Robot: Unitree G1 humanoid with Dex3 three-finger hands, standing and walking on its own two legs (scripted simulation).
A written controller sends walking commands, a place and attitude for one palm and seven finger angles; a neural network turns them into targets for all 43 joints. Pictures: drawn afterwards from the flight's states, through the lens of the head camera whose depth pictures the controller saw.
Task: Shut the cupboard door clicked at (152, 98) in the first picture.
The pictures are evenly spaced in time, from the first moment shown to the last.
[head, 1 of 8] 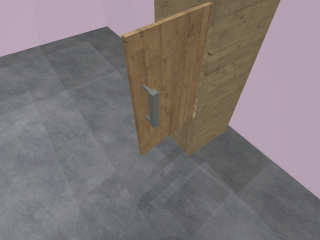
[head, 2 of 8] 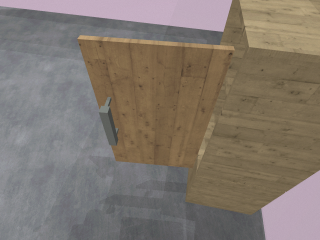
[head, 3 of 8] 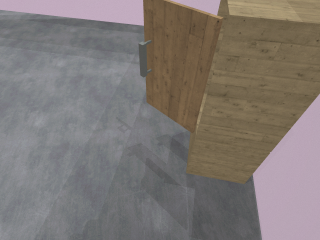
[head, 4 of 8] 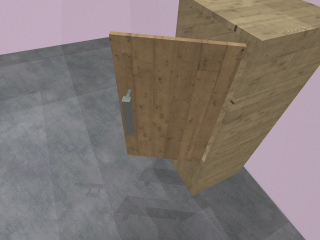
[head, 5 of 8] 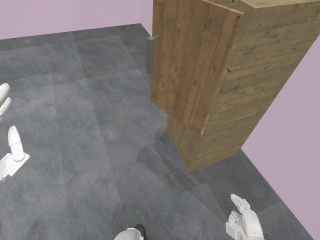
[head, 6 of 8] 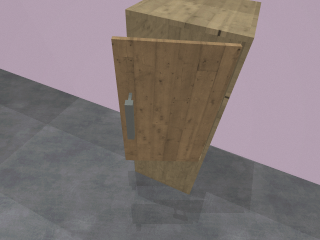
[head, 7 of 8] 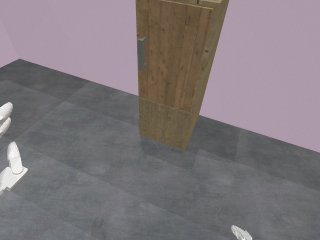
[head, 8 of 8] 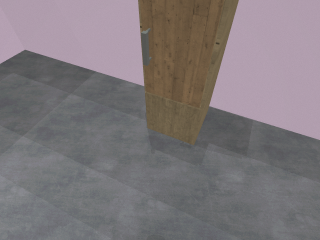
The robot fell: no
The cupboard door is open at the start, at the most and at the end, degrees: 96 96 0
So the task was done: yes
